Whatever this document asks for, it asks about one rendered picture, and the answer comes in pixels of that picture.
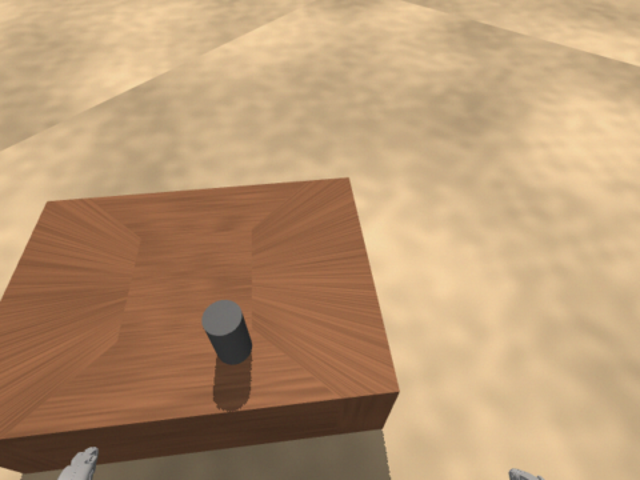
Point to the left robot hand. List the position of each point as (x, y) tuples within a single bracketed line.
[(82, 466)]

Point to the can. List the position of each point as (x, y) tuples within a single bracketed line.
[(226, 329)]

